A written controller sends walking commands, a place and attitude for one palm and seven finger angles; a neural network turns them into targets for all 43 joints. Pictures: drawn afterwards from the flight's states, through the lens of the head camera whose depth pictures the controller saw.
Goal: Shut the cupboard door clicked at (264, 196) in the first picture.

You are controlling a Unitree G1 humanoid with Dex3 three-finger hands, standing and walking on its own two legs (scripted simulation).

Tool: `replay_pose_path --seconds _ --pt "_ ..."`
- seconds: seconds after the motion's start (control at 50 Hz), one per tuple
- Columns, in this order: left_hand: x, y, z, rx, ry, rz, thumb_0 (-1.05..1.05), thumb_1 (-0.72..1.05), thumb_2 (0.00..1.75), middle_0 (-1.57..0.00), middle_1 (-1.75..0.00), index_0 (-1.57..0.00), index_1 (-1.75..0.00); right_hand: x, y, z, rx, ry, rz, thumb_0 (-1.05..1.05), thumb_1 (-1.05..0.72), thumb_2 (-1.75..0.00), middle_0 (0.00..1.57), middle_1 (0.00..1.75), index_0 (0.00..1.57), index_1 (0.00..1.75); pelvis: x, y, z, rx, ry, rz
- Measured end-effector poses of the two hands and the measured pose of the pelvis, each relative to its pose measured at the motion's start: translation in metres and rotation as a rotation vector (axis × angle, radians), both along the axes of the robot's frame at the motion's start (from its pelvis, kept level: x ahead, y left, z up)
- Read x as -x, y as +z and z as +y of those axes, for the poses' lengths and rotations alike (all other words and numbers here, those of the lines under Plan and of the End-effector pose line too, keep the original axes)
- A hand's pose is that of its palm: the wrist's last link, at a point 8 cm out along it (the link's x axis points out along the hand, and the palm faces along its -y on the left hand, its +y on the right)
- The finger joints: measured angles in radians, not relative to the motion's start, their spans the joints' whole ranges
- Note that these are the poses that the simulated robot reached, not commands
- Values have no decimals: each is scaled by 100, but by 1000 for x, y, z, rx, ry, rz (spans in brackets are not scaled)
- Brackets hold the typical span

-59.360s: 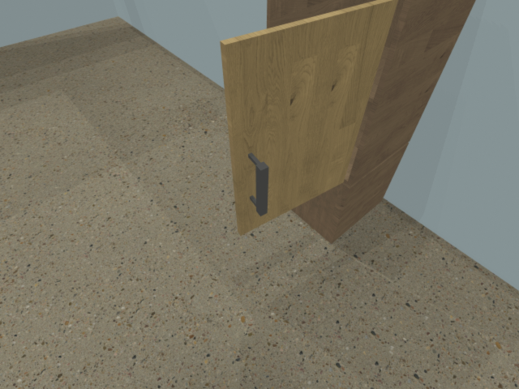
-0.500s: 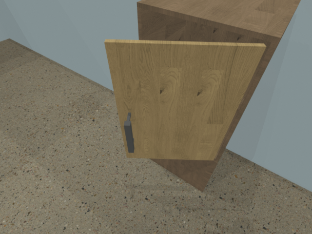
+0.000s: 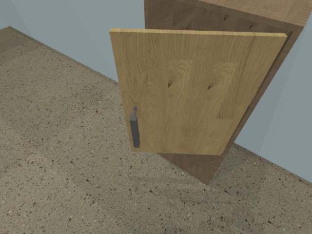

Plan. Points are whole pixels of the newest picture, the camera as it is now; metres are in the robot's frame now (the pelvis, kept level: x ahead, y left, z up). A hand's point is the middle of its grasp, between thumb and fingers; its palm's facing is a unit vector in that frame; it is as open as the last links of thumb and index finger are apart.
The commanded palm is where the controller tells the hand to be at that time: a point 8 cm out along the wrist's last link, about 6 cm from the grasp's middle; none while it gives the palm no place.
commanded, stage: look again from close up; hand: left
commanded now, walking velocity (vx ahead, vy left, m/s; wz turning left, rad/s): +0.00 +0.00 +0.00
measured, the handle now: (135, 128) +0.49 +0.10 -0.10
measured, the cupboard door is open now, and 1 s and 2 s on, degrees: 33 33 33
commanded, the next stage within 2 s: shuffle to correct the standing spot in 0.38 s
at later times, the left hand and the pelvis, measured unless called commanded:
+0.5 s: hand out of the picture +0.01 +0.19 -0.17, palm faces -0.02 -0.97 -0.23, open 7.3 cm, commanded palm none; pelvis -0.01 +0.00 +0.00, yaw -1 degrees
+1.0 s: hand out of the picture -0.03 +0.12 -0.19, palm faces +0.03 -0.99 -0.13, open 7.3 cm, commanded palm none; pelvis +0.02 -0.04 -0.01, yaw -1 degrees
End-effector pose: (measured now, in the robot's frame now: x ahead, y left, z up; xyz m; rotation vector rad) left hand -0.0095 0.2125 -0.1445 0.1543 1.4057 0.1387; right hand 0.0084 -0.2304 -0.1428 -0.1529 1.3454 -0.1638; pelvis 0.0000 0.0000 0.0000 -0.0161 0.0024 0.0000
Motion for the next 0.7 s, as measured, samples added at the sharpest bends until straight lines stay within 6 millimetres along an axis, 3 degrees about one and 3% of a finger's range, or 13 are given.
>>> replay_pose_path --seconds 0.14,0.28,0.7 --pt "-13 6 21 -51 -10 -58 0 91 90 -20 -30 -20 -30 -21 -4 3 -10 17 -76 1 -92 -90 20 30 20 30 1 -2 4 -13 -8 -17" --pt "-20 10 26 -61 -35 -75 0 91 90 -20 -30 -20 -30 -31 1 3 -21 27 -105 1 -92 -90 20 30 20 30 3 1 2 -24 -20 -12" --pt "-4 -1 6 -17 -43 9 0 91 90 -20 -30 -20 -30 -5 4 -23 23 -12 -19 1 -90 -90 20 30 20 30 4 -1 -17 -33 -33 4"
